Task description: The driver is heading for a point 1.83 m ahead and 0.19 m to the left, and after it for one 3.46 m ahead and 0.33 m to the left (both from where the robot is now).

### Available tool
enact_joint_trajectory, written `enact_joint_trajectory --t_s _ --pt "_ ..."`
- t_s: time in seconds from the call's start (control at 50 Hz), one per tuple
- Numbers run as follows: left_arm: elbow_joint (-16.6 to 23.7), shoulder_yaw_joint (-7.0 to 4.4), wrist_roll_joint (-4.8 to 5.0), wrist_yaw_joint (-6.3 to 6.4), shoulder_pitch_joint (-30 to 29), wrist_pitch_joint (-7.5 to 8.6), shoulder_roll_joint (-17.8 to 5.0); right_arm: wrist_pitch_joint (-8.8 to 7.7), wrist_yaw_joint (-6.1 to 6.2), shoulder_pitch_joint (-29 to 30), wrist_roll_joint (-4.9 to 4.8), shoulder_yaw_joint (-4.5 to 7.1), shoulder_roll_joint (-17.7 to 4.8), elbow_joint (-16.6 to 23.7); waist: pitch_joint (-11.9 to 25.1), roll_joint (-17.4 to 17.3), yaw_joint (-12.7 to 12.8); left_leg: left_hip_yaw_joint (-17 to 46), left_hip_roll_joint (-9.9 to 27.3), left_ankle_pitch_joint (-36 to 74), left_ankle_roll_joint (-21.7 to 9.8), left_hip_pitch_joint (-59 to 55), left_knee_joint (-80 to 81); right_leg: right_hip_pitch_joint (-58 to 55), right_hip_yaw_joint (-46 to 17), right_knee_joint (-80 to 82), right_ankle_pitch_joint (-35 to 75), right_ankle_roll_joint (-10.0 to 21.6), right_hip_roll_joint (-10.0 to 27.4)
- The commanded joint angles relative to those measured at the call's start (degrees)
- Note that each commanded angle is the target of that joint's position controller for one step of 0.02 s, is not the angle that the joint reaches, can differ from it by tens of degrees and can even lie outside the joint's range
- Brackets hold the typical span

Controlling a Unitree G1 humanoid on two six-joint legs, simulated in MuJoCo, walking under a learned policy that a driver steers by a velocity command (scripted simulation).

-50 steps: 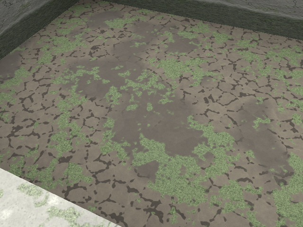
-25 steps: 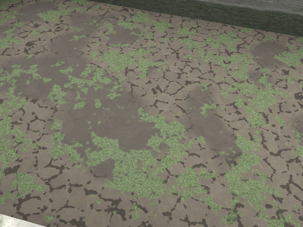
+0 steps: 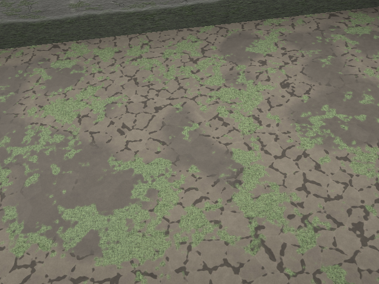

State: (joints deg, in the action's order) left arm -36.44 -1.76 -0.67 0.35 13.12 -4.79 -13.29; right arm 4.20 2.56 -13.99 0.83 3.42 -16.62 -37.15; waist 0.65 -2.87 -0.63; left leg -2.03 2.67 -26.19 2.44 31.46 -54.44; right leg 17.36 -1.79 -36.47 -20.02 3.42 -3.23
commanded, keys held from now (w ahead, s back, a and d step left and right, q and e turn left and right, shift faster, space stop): e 0.16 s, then no key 0.84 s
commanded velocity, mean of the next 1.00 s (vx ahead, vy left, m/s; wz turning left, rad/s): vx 0.00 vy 0.00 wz -0.23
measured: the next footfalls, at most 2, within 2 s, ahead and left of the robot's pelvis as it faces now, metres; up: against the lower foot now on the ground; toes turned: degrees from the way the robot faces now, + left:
left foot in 0.36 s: +0.07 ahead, +0.09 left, +0.00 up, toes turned -12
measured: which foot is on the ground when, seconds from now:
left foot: up 0.00-0.34, down 0.36-1.00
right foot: down 0.00-1.00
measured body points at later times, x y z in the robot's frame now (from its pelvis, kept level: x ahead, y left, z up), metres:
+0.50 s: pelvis +0.00 +0.01 +0.01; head +0.02 +0.03 +0.46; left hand +0.15 +0.23 -0.12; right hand +0.12 -0.24 -0.07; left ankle +0.03 +0.09 -0.73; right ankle -0.03 -0.11 -0.71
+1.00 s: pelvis -0.01 -0.01 +0.02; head +0.00 +0.00 +0.46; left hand +0.15 +0.20 -0.11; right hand +0.06 -0.27 -0.10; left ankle +0.03 +0.09 -0.73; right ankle -0.05 -0.11 -0.73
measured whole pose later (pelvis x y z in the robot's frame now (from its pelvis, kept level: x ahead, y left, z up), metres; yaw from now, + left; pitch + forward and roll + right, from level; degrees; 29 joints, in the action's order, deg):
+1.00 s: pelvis -0.01 -0.01 +0.02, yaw -12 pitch +1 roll -1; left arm -44.5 -0.1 -0.3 1.4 13.0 -2.7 -12.0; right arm 0.5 0.5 -12.5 0.5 0.6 -12.0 -42.0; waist 0.4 0.3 -0.3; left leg 0.3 -0.4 -12.1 -0.9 15.0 -26.3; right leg 10.9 -6.5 -24.5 -14.1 1.6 -4.8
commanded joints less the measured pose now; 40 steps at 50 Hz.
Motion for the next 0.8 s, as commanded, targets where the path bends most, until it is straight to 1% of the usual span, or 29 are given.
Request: enact_joint_trajectory --t_s 0.02,0.04,0.06,0.1,0.14,0.16,0.18,0.22,0.24,0.28,0.32,0.34,0.36,0.38,0.4,0.42,0.44,0.46,0.48,0.52,0.56,0.58,0.6,0.62,0.64,0.66,0.68,0.74,0.8 --pt "4.32 -2.94 -0.54 1.16 -3.34 1.22 -9.86 -1.24 -0.44 3.70 0.28 1.64 -6.17 5.02 -0.93 11.66 -0.56 4.11 -1.14 5.25 0.66 11.27 -11.84 -3.88 -19.47 17.61 16.66 8.77 12.62" --pt "4.43 -2.71 -0.29 0.99 -3.70 1.53 -8.99 -1.06 -0.76 2.42 0.59 1.73 -6.04 3.88 0.91 10.22 -1.10 3.90 -1.70 6.54 0.61 8.93 -13.52 -3.34 -17.52 16.42 21.75 8.49 11.23" --pt "4.36 -2.54 -0.13 0.95 -3.38 1.63 -8.51 -0.96 -0.88 2.82 0.56 1.49 -5.13 3.56 2.10 8.69 -1.06 3.88 -2.23 7.81 0.60 7.60 -14.47 -2.92 -16.71 15.75 22.49 8.30 10.44" --pt "4.08 -2.77 0.08 1.13 -1.35 1.84 -8.60 -0.56 -0.97 4.33 0.51 0.87 -3.71 3.91 2.66 7.52 -0.40 3.98 -2.72 9.15 0.54 8.04 -13.48 -3.88 -18.24 15.13 20.22 8.58 10.04" --pt "3.94 -3.03 0.05 1.43 1.00 1.72 -8.69 -0.48 -0.79 6.57 0.34 0.10 -2.69 4.42 1.97 8.24 1.13 4.19 -2.94 8.75 0.43 9.67 -8.18 -5.93 -20.31 14.92 17.56 9.20 9.85" --pt "3.76 -3.20 -0.02 1.41 2.93 1.58 -8.84 -0.58 -0.62 8.14 0.31 -0.13 -2.44 4.61 1.81 8.33 2.32 4.45 -3.09 8.19 0.26 9.98 -4.72 -7.47 -21.49 14.51 17.76 9.58 10.18" --pt "3.58 -3.25 -0.13 1.38 3.86 1.51 -8.93 -0.75 -0.55 8.69 0.20 -0.44 -2.03 4.51 2.22 8.78 2.81 4.50 -3.25 7.22 0.06 9.18 -1.47 -8.53 -21.86 13.98 18.34 9.87 10.39" --pt "3.60 -3.21 -0.52 1.23 4.53 1.43 -8.86 -1.17 -0.49 9.36 -0.17 -0.92 -1.40 4.11 3.02 10.18 3.69 3.99 -3.95 4.19 -0.51 4.78 3.97 -7.84 -22.14 13.16 20.61 10.20 10.38" --pt "3.69 -2.94 -0.60 0.91 4.38 1.51 -8.37 -1.20 -0.41 9.42 -0.23 -1.00 -1.36 3.87 3.11 11.04 4.01 3.31 -4.24 3.59 -0.83 2.18 5.76 -6.88 -22.31 12.65 22.78 10.46 10.38" --pt "3.71 -2.64 -0.75 0.55 3.53 1.58 -8.01 -1.46 -0.37 8.72 -0.92 -1.12 -1.29 3.54 3.72 11.98 3.76 2.74 -5.01 2.75 -1.72 -4.05 10.58 -4.49 -23.26 12.79 25.86 9.81 9.99" --pt "3.87 -2.41 -0.32 0.55 1.81 1.55 -7.67 -2.02 -0.51 6.67 -1.40 -1.35 -0.77 2.87 4.01 11.71 2.48 2.85 -5.13 5.22 -3.15 -10.80 19.44 -2.76 -24.76 13.09 24.11 7.99 9.17" --pt "3.97 -2.23 0.35 0.79 0.60 1.52 -7.31 -2.50 -0.49 4.50 -1.20 -1.65 0.18 2.18 3.97 10.04 0.73 3.25 -4.33 11.56 -4.02 -16.88 28.55 -0.23 -24.70 12.77 19.15 5.92 7.98" --pt "3.70 -1.97 0.92 0.99 1.48 1.79 -6.22 -3.22 -0.31 3.71 -0.20 -1.79 -0.36 2.10 4.76 6.78 0.81 6.20 -0.52 17.12 -4.48 -24.39 33.86 4.15 -23.91 12.08 9.27 2.92 6.29" --pt "3.80 -1.13 1.73 0.81 4.05 2.02 -2.84 -4.01 -0.28 4.91 0.94 -1.47 -4.41 3.38 6.59 -4.72 2.42 19.81 11.30 17.86 -7.16 -30.00 38.00 9.56 -17.45 4.50 -3.87 -0.32 0.61" --pt "4.12 -1.77 1.46 1.30 2.02 1.54 -5.68 -4.38 -0.70 5.20 0.81 -1.45 -5.23 2.54 4.74 -10.96 1.56 25.24 15.81 27.33 -12.20 -23.94 38.71 9.44 -9.55 2.35 -8.83 -1.27 -3.52" --pt "2.60 -2.21 0.68 1.55 2.52 1.34 -7.33 -4.78 -1.20 6.05 0.44 -2.59 -1.73 2.55 4.32 -6.68 1.65 23.35 14.17 28.33 -13.35 -22.81 37.82 6.88 -9.79 -0.68 -8.89 -1.95 -1.67" --pt "1.21 -1.98 0.72 1.30 2.82 1.20 -6.22 -5.16 -1.44 6.86 0.39 -3.22 -0.06 2.49 3.56 -4.80 2.16 19.82 11.50 28.10 -12.89 -21.48 36.91 5.42 -8.75 -1.06 -6.22 -2.39 -1.36" --pt "0.16 -1.72 0.83 1.08 3.16 1.09 -5.32 -5.27 -1.48 7.56 0.60 -3.43 0.25 2.53 3.70 -4.27 2.55 16.25 8.64 28.05 -11.65 -20.22 36.22 3.21 -7.59 -1.52 -3.92 -2.78 -1.71" --pt "-0.21 -1.45 0.58 0.73 3.47 0.93 -4.61 -5.42 -1.36 8.01 0.37 -3.44 0.03 2.36 4.01 -5.49 2.92 13.62 6.90 30.67 -11.01 -19.60 35.21 1.67 -6.36 -1.29 -2.09 -3.03 -1.72" --pt "-1.18 -0.89 0.67 0.59 3.61 0.61 -3.68 -5.21 -1.49 7.10 0.13 -3.16 -0.61 2.19 4.82 -5.88 2.41 11.72 5.73 34.50 -10.86 -20.14 33.36 0.30 -4.10 -0.13 -2.05 -3.61 -1.99" --pt "-1.47 -0.40 0.80 0.70 2.86 0.46 -3.12 -4.69 -1.64 6.77 -0.27 -2.90 -0.92 2.15 4.51 -5.09 2.26 11.96 5.55 31.85 -10.67 -19.88 32.70 -1.31 -2.90 4.95 1.53 -3.84 -1.03" --pt "-1.57 -0.05 0.68 0.70 2.55 0.59 -2.67 -4.39 -1.67 7.08 -0.52 -2.62 -1.37 2.19 4.31 -4.42 2.54 11.93 4.94 28.18 -9.80 -18.87 32.63 -3.44 -3.24 9.00 6.65 -3.76 -0.27" --pt "-1.40 0.16 0.25 0.68 1.68 0.82 -2.93 -4.20 -1.67 7.20 -0.71 -2.42 -1.48 2.35 4.26 -3.62 2.20 12.32 4.30 22.72 -8.53 -17.37 33.07 -5.55 -5.15 10.67 10.03 -3.62 1.02" --pt "-0.82 0.00 -0.30 0.66 0.93 1.12 -4.71 -4.26 -1.70 7.46 -0.29 -2.31 -1.33 2.79 3.25 -1.99 1.77 12.79 4.38 16.74 -7.30 -15.29 33.62 -6.56 -7.93 12.03 10.78 -3.31 3.06" --pt "-2.09 -0.62 0.45 0.74 -0.23 1.42 -6.42 -4.17 -2.04 6.04 -0.13 -2.45 -0.12 2.92 0.29 5.17 -0.28 10.25 1.74 12.04 -6.21 -14.94 35.14 -2.87 -8.62 11.66 9.96 -2.62 3.08" --pt "-2.10 -0.40 0.57 0.54 -0.19 1.72 -5.11 -4.13 -2.00 6.53 -0.02 -2.28 -0.70 2.37 -0.13 5.30 1.06 9.06 1.40 10.77 -5.61 -16.89 34.03 -1.01 -9.52 13.68 8.03 -2.38 3.18" --pt "-2.40 -0.14 0.46 0.56 -0.01 2.01 -4.55 -4.06 -1.97 6.49 -0.07 -2.06 -0.69 2.07 -0.05 4.98 0.98 8.50 1.12 11.45 -5.30 -18.04 33.28 -0.59 -9.78 14.69 7.82 -2.29 3.47" --pt "-2.97 0.07 0.44 0.96 -0.18 2.51 -4.32 -4.28 -2.12 5.59 -0.25 -1.95 -0.09 1.52 1.58 4.74 0.62 7.99 1.15 14.84 -5.20 -20.46 32.03 -1.29 -10.05 15.96 8.61 -1.98 3.61" --pt "-3.20 0.17 0.37 1.04 -0.61 2.63 -4.26 -4.42 -2.16 5.07 -0.31 -1.85 0.01 0.88 1.40 3.88 0.56 7.70 1.11 14.68 -4.84 -20.01 32.12 -2.01 -10.25 16.52 8.66 -1.66 3.84"
Keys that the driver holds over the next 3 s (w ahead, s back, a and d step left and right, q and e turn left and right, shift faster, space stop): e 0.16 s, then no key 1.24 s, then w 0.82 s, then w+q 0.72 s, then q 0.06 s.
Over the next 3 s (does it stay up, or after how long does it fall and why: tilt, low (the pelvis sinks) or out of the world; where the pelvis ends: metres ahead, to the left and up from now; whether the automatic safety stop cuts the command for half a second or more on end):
stays up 0.14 -0.11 0.00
